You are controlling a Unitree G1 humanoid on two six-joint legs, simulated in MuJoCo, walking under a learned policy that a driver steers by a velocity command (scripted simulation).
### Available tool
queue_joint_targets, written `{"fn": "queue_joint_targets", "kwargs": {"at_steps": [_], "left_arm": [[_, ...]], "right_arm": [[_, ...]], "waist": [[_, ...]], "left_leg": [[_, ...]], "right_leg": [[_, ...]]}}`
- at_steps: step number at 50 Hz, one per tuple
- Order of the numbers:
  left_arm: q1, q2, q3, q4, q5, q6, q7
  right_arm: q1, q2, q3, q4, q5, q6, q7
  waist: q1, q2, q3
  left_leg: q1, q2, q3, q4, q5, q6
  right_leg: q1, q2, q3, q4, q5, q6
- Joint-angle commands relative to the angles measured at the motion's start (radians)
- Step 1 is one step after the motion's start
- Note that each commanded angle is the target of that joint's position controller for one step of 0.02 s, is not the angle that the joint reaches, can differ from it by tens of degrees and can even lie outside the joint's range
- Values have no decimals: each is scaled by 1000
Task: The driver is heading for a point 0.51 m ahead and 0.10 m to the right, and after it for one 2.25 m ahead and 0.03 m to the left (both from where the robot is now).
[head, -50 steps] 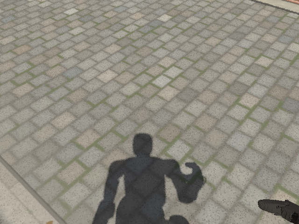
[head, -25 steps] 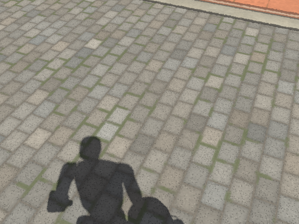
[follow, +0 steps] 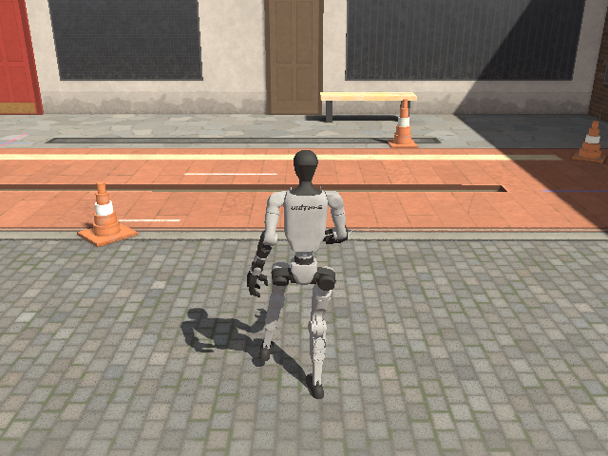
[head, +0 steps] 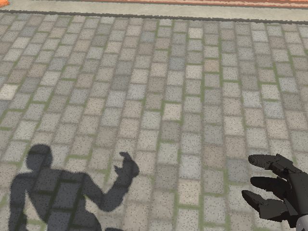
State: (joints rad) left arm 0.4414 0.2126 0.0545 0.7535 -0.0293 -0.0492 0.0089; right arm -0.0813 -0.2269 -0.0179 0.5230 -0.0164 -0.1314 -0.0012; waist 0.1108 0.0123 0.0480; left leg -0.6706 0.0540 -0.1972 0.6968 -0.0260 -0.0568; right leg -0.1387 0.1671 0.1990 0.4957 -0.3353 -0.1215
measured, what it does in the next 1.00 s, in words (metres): walks ahead, turning right: left foot, then right foot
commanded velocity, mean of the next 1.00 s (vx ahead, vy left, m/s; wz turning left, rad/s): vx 0.16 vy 0.00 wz -0.71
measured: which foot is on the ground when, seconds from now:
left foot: up 0.00-0.08, down 0.10-0.54, up 0.56-0.90, down 0.92-1.00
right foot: down 0.00-0.10, up 0.12-0.52, down 0.54-1.00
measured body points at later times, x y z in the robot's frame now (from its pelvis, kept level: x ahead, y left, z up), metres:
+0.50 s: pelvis +0.21 +0.06 +0.00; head +0.24 +0.02 +0.45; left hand +0.53 +0.20 -0.06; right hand +0.18 -0.26 -0.12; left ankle +0.29 +0.18 -0.73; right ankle +0.21 -0.07 -0.71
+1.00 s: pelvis +0.26 +0.05 -0.01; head +0.28 +0.04 +0.44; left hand +0.56 +0.12 -0.10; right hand +0.20 -0.23 -0.11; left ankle +0.35 +0.14 -0.74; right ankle +0.20 -0.06 -0.73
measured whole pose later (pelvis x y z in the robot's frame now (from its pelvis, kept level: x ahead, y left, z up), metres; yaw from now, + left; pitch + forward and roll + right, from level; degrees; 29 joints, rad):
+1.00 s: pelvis +0.26 +0.05 -0.01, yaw -42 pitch +1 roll +0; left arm 0.12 0.25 0.03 0.65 0.02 0.02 0.01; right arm 0.15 -0.24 -0.03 0.78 -0.03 0.01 0.01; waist 0.00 -0.03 0.02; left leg -0.29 0.01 0.02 0.58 -0.30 0.00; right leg -0.35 0.03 0.08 0.59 -0.27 0.00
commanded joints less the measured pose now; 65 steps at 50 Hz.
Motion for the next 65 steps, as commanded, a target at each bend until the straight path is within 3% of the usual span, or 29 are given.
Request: {"fn": "queue_joint_targets", "kwargs": {"at_steps": [1, 3, 4, 5, 6, 7, 8, 9, 10, 12, 14, 17, 26, 27, 28, 29, 30, 31, 32, 33, 37, 43, 45, 46, 47, 48, 50, 54, 65], "left_arm": [[-41, 188, 66, -61, -15, 19, 26], [-79, 167, 69, -76, -22, 28, 36], [-116, 145, 64, -101, -12, 28, 37], [-99, 46, 33, -142, 22, 31, 33], [142, 14, 12, -158, 14, 31, 20], [162, 150, 27, -163, -15, 39, 3], [3, 199, 42, -171, -17, 55, 5], [-105, 225, 53, -195, -8, 71, 10], [-141, 235, 62, -205, 3, 85, 16], [-161, 176, 50, -224, 1, 97, 12], [-197, 130, 35, -239, 2, 89, 17], [-228, 160, 38, -237, 4, 93, 9], [-313, 214, 73, -253, 6, 137, -37], [-269, 239, 87, -238, 14, 135, -27], [-187, 364, 122, -233, 21, 127, -6], [-215, 419, 120, -259, 52, 106, -2], [-212, 342, 99, -265, 55, 77, -12], [-225, 312, 83, -250, 50, 57, -11], [-267, 279, 75, -245, 33, 50, -6], [-315, 254, 64, -249, 22, 54, 3], [-356, 232, 46, -251, 43, 60, 17], [-333, 212, 33, -208, 42, 68, 10], [-355, 180, 18, -193, 31, 67, 7], [-322, 148, 7, -176, 33, 63, 6], [-272, 116, -1, -169, 51, 57, 7], [-228, 109, 1, -168, 52, 54, 5], [-303, 162, 15, -155, 57, 59, 11], [-318, 133, 13, -127, 52, 77, 10], [-263, 120, 21, -29, 44, 56, 23]], "right_arm": [[-11, -98, -51, -60, 26, 3, 2], [51, -136, -76, -46, 32, -3, -3], [191, -156, -87, -10, 20, -7, -5], [363, -195, -87, 21, 0, -4, -7], [378, -229, -79, 4, -41, 6, 6], [295, -248, -94, 7, -18, 23, 7], [227, -143, -75, -25, -17, 41, -10], [172, -102, -55, -20, -11, 63, -23], [145, -102, -50, -12, -8, 74, -29], [142, -124, -62, 47, -10, 75, -32], [163, -157, -77, 95, -10, 69, -28], [148, -203, -94, 121, -3, 80, -27], [133, -255, -114, 166, 48, 109, 5], [184, -230, -109, 189, 49, 113, 10], [219, -194, -97, 182, 21, 116, 13], [166, -167, -79, 112, -9, 116, 4], [100, -213, -91, 124, 3, 117, -1], [96, -204, -89, 122, 26, 121, -5], [125, -194, -87, 148, 24, 125, -16], [136, -204, -89, 154, 12, 130, -23], [181, -164, -73, 177, 20, 141, -15], [161, -144, -52, 173, 22, 147, 1], [205, -120, -46, 189, 16, 141, 9], [220, -120, -42, 194, 0, 137, 12], [226, -194, -53, 182, -24, 133, 8], [168, -203, -49, 186, -28, 131, 7], [99, -127, -29, 172, -15, 119, 7], [168, -137, -25, 200, -5, 102, 2], [202, -108, -11, 244, 3, 109, -4]], "waist": [[-43, -100, -60], [-104, -129, -109], [-175, -135, -198], [-207, 1, -374], [-87, 351, -563], [-70, 370, -590], [-123, 227, -452], [-124, 106, -308], [-107, 62, -225], [-83, 71, -131], [-93, 94, -139], [-97, 70, -203], [-92, 92, -121], [-83, 35, -131], [-78, -227, -143], [-89, -371, -207], [-32, -190, -241], [-58, -146, -219], [-86, -94, -201], [-105, -105, -193], [-130, -130, -215], [-91, -172, -183], [-132, -160, -159], [-135, -130, -152], [-91, 20, -156], [-30, 181, -136], [-59, 158, -94], [-97, 88, -62], [-120, -22, -88]], "left_leg": [[409, -165, 150, -203, 163, -31], [486, -147, 124, -298, 204, -3], [638, -95, 116, -287, 286, 25], [920, 152, -79, -158, 524, 100], [1131, 443, -509, -166, 734, 295], [1096, 502, -673, -236, 218, 377], [971, 383, -481, -293, -14, 337], [795, 311, -301, -323, -42, 286], [646, 258, -190, -338, 37, 268], [472, 195, -23, -375, 149, 246], [494, 215, 51, -396, 316, 276], [541, 278, 103, -414, 294, 300], [547, 270, 341, -295, 16, 167], [487, 226, 375, -178, -13, 118], [245, 113, 452, 135, -269, 28], [-40, -22, 338, 396, -635, -26], [-57, -12, 195, 518, -616, -17], [-58, 2, 174, 520, -538, 5], [-42, 21, 162, 476, -471, 9], [-15, 26, 160, 438, -420, 3], [138, -10, 188, 321, -335, -22], [305, -25, 200, 45, -321, 0], [428, -40, 228, -169, -178, 30], [503, -22, 200, -269, -64, 50], [554, 122, 45, -296, 130, 98], [440, 223, -39, -330, 86, 211], [339, 143, 8, -356, -187, 179], [352, 69, 95, -339, -290, 104], [431, 22, 159, -281, -165, 105]], "right_leg": [[-272, -69, 192, -46, 248, -38], [-183, -63, 203, 135, 316, 30], [-188, -38, 158, 319, 362, 81], [-322, -9, 74, 635, -104, 119], [-508, 38, 62, 971, -516, 158], [-611, -112, 32, 1120, -326, 175], [-657, -158, -29, 1116, -213, 194], [-653, -184, -88, 1065, -121, 203], [-601, -214, -101, 1029, -96, 208], [-510, -251, -128, 853, -112, 194], [-508, -264, -156, 726, -113, 194], [-457, -291, -153, 584, 25, 182], [-181, -213, -292, 73, 123, 76], [-62, -193, -256, -15, 204, 39], [149, -369, 28, -96, 625, -53], [209, -557, 358, -117, 653, -257], [185, -543, 288, -129, 693, -259], [147, -503, 193, -116, 671, -207], [111, -452, 124, -104, 619, -151], [71, -430, 89, -103, 600, -124], [-28, -376, 17, -99, 621, -118], [-99, -383, 70, -68, 447, -115], [-155, -346, 63, -35, 341, -70], [-189, -301, 51, -18, 238, -16], [-239, -207, -11, 100, 73, 56], [-218, -143, -99, 109, -55, 107], [-100, -175, -112, 49, 66, 129], [-83, -180, -82, 5, 152, 110], [-63, -195, -63, -22, 291, 117]]}}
